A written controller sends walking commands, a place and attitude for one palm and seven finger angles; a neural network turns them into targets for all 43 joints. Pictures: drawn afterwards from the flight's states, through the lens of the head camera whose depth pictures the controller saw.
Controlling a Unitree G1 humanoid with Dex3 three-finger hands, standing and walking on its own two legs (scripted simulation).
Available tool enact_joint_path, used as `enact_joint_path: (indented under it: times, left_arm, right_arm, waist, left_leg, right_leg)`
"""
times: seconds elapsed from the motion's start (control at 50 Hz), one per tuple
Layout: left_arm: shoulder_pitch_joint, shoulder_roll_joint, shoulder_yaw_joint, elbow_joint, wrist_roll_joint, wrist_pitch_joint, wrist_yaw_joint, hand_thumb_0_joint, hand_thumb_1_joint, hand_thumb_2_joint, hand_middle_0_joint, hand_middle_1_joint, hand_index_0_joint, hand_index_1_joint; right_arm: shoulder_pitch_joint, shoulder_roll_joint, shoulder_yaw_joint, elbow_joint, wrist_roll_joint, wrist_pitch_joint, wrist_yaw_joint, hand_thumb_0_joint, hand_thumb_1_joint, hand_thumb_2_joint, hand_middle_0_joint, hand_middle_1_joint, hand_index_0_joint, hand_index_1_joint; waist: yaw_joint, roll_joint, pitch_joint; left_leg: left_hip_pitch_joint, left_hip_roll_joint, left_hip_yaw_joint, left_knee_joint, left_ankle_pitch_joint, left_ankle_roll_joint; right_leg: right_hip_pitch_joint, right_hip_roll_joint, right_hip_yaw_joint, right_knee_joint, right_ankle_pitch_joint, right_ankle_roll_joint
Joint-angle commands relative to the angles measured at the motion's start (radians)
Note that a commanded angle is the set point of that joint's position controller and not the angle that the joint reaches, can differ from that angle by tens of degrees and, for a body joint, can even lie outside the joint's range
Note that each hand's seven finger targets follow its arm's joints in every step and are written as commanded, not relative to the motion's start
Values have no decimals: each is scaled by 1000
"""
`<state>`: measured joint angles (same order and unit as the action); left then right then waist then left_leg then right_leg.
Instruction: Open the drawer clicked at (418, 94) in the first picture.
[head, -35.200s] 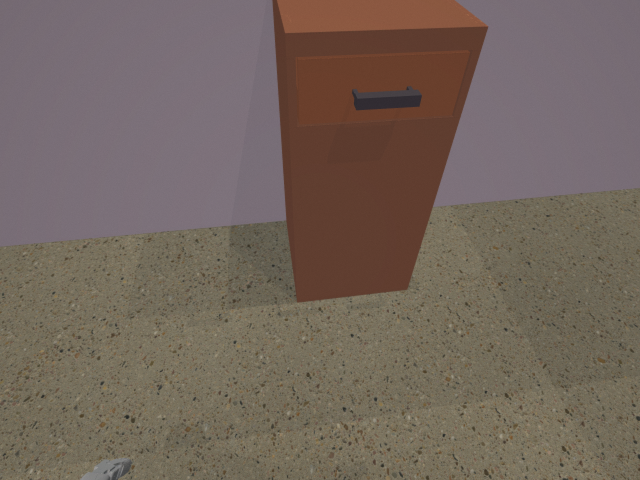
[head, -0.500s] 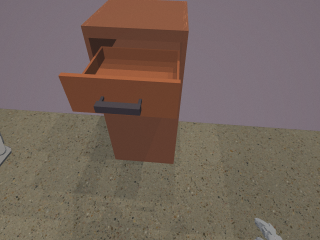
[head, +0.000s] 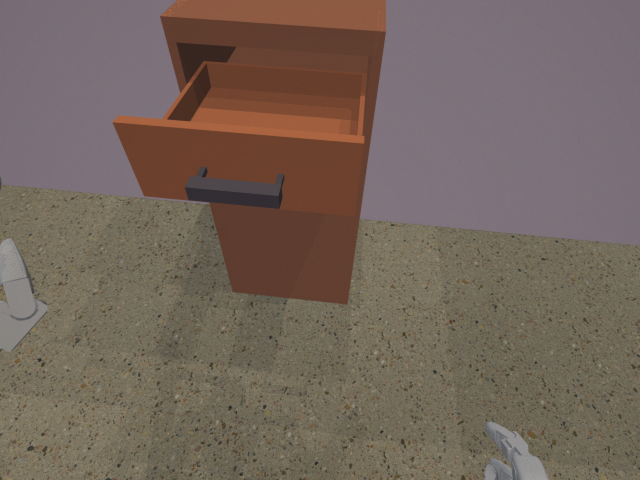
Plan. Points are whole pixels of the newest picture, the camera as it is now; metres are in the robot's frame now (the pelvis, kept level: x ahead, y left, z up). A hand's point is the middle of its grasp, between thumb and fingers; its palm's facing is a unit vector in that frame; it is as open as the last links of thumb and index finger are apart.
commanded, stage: let the arm hang, fingers relaxed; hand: left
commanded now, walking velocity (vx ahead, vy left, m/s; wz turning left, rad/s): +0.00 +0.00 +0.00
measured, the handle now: (238, 183) +0.53 +0.16 +0.06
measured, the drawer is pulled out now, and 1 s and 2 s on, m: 0.29 0.29 0.29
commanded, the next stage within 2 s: look to check the result in 1.12 s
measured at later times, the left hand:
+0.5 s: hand out of the picture +0.00 +0.20 -0.17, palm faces +0.09 -0.97 -0.23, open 7.1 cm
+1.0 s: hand out of the picture +0.00 +0.18 -0.17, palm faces +0.05 -0.98 -0.18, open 7.4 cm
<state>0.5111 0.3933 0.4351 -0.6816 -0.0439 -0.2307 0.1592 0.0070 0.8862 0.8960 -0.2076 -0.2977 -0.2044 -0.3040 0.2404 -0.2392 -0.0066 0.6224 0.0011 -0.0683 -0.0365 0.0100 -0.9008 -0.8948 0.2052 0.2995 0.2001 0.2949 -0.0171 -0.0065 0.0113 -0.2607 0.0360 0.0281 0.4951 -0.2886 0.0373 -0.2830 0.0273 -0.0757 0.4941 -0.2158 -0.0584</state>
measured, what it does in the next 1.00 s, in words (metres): stands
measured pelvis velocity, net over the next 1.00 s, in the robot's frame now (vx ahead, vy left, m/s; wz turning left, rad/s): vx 0.00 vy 0.01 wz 0.01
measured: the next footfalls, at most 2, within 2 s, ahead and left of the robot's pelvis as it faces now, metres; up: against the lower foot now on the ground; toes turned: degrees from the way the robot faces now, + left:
none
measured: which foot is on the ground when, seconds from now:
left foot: down 0.00-1.00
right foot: down 0.00-1.00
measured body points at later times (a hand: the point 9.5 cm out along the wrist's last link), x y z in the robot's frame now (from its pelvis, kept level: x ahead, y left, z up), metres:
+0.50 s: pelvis +0.00 +0.00 +0.00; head +0.03 +0.02 +0.45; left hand +0.00 +0.25 -0.15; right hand +0.04 -0.23 -0.15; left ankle +0.02 +0.13 -0.74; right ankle +0.01 -0.10 -0.74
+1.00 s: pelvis +0.00 +0.01 +0.01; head +0.00 +0.01 +0.46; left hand +0.00 +0.23 -0.15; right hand -0.02 -0.20 -0.16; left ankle +0.02 +0.13 -0.74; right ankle +0.01 -0.10 -0.74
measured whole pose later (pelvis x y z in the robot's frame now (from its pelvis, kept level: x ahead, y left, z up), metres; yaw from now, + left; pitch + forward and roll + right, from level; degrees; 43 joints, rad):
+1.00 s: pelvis +0.00 +0.01 +0.01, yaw +1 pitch -3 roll +0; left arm 0.27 0.14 0.01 1.12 0.01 0.00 0.03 0.00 0.91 0.90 -0.20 -0.30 -0.20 -0.30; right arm 0.30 -0.12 -0.01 1.12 -0.01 0.01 -0.03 0.00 -0.91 -0.89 0.20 0.30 0.20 0.29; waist -0.01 0.01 0.05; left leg -0.19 0.01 0.01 0.43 -0.20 -0.01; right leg -0.17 0.02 0.03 0.44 -0.22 -0.01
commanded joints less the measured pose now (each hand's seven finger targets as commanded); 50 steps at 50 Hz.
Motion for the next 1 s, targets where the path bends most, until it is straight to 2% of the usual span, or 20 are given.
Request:
enact_joint_path:
  times: [0.0,0.02,0.04,0.06,0.1,0.12,0.14,0.16,0.18,0.2,0.22,0.24,0.26,0.3,0.32,0.36,0.48,0.58,0.74,0.98]
  left_arm:
    - [-23,-112,-378,690,77,83,-115,0,900,900,-200,-300,-200,-300]
    - [-45,-94,-332,731,87,214,-136,0,900,900,-200,-300,-200,-300]
    - [-26,-122,-332,713,92,244,-142,0,900,900,-200,-300,-200,-300]
    - [-91,-123,-349,724,90,245,-143,0,900,900,-200,-300,-200,-300]
    - [-148,-107,-366,814,83,228,-146,0,900,900,-200,-300,-200,-300]
    - [-148,-100,-370,877,85,227,-146,0,900,900,-200,-300,-200,-300]
    - [-119,-71,-361,962,84,225,-147,0,900,900,-200,-300,-200,-300]
    - [-115,-9,-349,1040,86,223,-142,0,900,900,-200,-300,-200,-300]
    - [-142,34,-343,1117,80,221,-144,0,900,900,-200,-300,-200,-300]
    - [-173,36,-357,1180,71,223,-149,0,900,900,-200,-300,-200,-300]
    - [-207,22,-360,1233,68,228,-143,0,900,900,-200,-300,-200,-300]
    - [-232,4,-366,1286,66,228,-139,0,900,900,-200,-300,-200,-300]
    - [-241,-5,-370,1334,62,226,-137,0,900,900,-200,-300,-200,-300]
    - [-251,-31,-376,1411,53,225,-132,0,900,900,-200,-300,-200,-300]
    - [-226,-71,-370,1443,55,226,-130,0,900,900,-200,-300,-200,-300]
    - [-206,-93,-368,1500,53,235,-129,0,900,900,-200,-300,-200,-300]
    - [-195,-107,-386,1642,54,233,-136,0,900,900,-200,-300,-200,-300]
    - [-178,-108,-397,1717,53,229,-133,0,900,900,-200,-300,-200,-300]
    - [-164,-124,-404,1774,54,231,-127,0,900,900,-200,-300,-200,-300]
    - [-157,-148,-397,1785,54,225,-120,0,900,900,-200,-300,-200,-300]
  right_arm:
    - [-116,-233,-88,48,18,-128,60,0,-900,-900,200,300,200,300]
    - [-77,-169,-84,72,-4,-49,59,0,-900,-900,200,300,200,300]
    - [-66,-134,-65,61,-9,-34,50,0,-900,-900,200,300,200,300]
    - [-57,-127,-59,57,-21,-24,46,0,-900,-900,200,300,200,300]
    - [-46,-130,-48,46,-37,-8,38,0,-900,-900,200,300,200,300]
    - [-58,-141,-45,47,-38,2,32,0,-900,-900,200,300,200,300]
    - [-78,-142,-46,46,-26,11,27,0,-900,-900,200,300,200,300]
    - [-72,-106,-46,46,-15,19,23,0,-900,-900,200,300,200,300]
    - [-51,-88,-43,59,-14,31,26,0,-900,-900,200,300,200,300]
    - [-26,-78,-40,83,-11,48,28,0,-900,-900,200,300,200,300]
    - [-45,-68,-41,105,-22,65,22,0,-900,-900,200,300,200,300]
    - [-51,-70,-40,129,-22,72,19,0,-900,-900,200,300,200,300]
    - [-42,-63,-37,149,-21,73,17,0,-900,-900,200,300,200,300]
    - [4,-46,-27,202,-15,70,12,0,-900,-900,200,300,200,300]
    - [9,-47,-28,226,-19,65,8,0,-900,-900,200,300,200,300]
    - [3,-40,-29,255,-21,70,4,0,-900,-900,200,300,200,300]
    - [45,-35,-32,328,-16,77,-3,0,-900,-900,200,300,200,300]
    - [72,-30,-27,384,-12,72,-4,0,-900,-900,200,300,200,300]
    - [97,-9,-22,440,-14,71,-3,0,-900,-900,200,300,200,300]
    - [115,34,-25,467,-12,69,-6,0,-900,-900,200,300,200,300]
  waist:
    - [-59,222,48]
    - [-26,178,-68]
    - [-24,252,-77]
    - [-27,194,-95]
    - [-3,-2,-138]
    - [21,-85,-160]
    - [47,-160,-189]
    - [41,-298,-192]
    - [26,-263,-140]
    - [3,-156,-91]
    - [4,-218,-68]
    - [5,-202,-39]
    - [1,-150,-28]
    - [-21,39,-39]
    - [-5,111,-57]
    - [8,230,-48]
    - [11,57,12]
    - [12,23,43]
    - [11,-2,97]
    - [15,20,92]
  left_leg:
    - [-71,186,-239,-24,349,92]
    - [-69,192,-218,-51,415,96]
    - [-94,177,-201,-64,420,91]
    - [-118,186,-226,-63,432,103]
    - [-1,190,-251,5,688,121]
    - [34,163,-207,56,722,93]
    - [-1,88,-120,136,590,39]
    - [-112,-12,-56,196,305,-14]
    - [-137,-45,-37,194,6,-41]
    - [-102,-54,-32,184,-137,-46]
    - [-87,-50,-25,196,-118,-44]
    - [-80,-41,-34,195,-86,-41]
    - [-46,-34,-42,161,-28,-39]
    - [81,6,-67,30,237,-30]
    - [102,33,-98,16,310,-16]
    - [65,56,-122,-38,216,2]
    - [55,61,-134,-114,81,1]
    - [75,59,-123,-140,89,-3]
    - [60,53,-116,-172,42,-7]
    - [63,47,-95,-149,85,-10]
  right_leg:
    - [-185,-99,-5,289,72,85]
    - [-133,-83,112,306,-211,70]
    - [-131,-57,91,354,-282,80]
    - [-140,-40,90,412,-325,79]
    - [-121,-45,99,326,-261,72]
    - [-43,-44,81,195,-140,66]
    - [97,-76,110,71,211,62]
    - [206,-182,263,29,550,21]
    - [180,-287,335,-9,682,-48]
    - [129,-306,326,-35,573,-80]
    - [101,-251,329,-53,501,-68]
    - [85,-234,313,-67,469,-59]
    - [78,-217,299,-64,472,-51]
    - [36,-147,234,-43,344,-17]
    - [46,-105,197,-40,249,2]
    - [72,-76,160,-61,74,12]
    - [78,-76,161,-148,-3,10]
    - [64,-81,166,-165,-4,13]
    - [39,-85,169,-168,-35,21]
    - [40,-86,175,-167,-16,18]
